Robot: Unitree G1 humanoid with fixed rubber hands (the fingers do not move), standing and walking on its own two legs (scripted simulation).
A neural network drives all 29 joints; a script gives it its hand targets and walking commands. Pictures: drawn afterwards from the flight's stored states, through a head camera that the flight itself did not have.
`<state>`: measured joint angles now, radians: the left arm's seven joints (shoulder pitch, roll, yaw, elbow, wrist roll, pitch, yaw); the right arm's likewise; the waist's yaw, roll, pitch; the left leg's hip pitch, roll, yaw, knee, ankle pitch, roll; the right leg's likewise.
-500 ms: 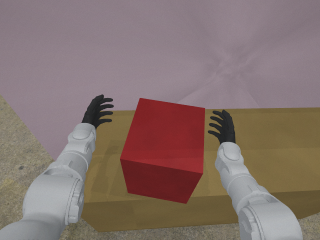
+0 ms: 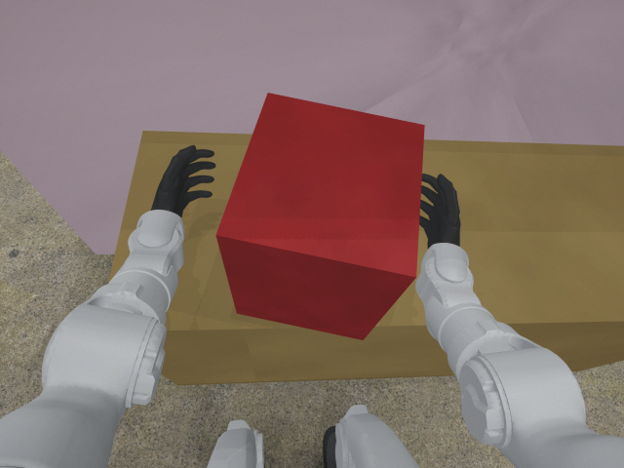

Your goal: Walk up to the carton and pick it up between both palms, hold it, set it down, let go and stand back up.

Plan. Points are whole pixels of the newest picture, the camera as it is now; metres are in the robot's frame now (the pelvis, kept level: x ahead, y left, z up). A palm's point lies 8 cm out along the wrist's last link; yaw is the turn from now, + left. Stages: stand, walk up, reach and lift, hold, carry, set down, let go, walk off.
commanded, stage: reach and lift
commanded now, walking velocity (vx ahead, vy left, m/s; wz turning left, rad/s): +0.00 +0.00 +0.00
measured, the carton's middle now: (320, 229) +0.43 -0.03 -0.01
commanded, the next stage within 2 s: none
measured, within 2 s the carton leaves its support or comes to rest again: neither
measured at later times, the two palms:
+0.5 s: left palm (207, 200) +0.46 +0.12 +0.02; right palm (425, 236) +0.40 -0.17 +0.01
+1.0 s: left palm (200, 206) +0.45 +0.13 +0.01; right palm (417, 243) +0.39 -0.15 +0.01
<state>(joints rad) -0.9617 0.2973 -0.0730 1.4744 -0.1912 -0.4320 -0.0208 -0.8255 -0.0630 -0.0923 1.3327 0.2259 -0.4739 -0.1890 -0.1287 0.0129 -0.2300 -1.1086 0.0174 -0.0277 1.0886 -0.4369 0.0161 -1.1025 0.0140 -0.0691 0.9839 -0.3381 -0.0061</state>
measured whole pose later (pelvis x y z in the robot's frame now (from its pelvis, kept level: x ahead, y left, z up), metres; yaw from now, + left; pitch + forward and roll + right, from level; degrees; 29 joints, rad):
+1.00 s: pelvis +0.03 +0.01 +0.03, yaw -2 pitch +22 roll -5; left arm -0.88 0.12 0.38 1.51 0.27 -0.61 0.02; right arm -0.70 0.10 -0.62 1.28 -0.36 -0.69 -0.21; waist -0.08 0.05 -0.13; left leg -0.91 0.03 -0.02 0.98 -0.45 0.03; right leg -0.89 0.04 -0.05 0.83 -0.32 0.01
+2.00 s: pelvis +0.02 +0.00 +0.03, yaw -1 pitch +24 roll -5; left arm -0.94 0.16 0.29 1.56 0.20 -0.64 0.02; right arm -0.72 0.11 -0.59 1.29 -0.32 -0.71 -0.23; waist -0.09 0.04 -0.15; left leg -0.96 0.04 -0.05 0.96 -0.42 0.01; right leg -0.94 0.04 -0.09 0.80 -0.29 -0.01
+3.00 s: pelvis +0.05 +0.01 +0.08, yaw +1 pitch +11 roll -3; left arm -0.66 0.11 0.04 1.10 0.02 -0.25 0.08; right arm -0.49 0.05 -0.11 0.80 0.03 -0.19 -0.26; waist -0.13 0.07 -0.15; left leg -0.46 -0.01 -0.06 0.58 -0.30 0.03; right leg -0.43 0.02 -0.05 0.42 -0.18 0.01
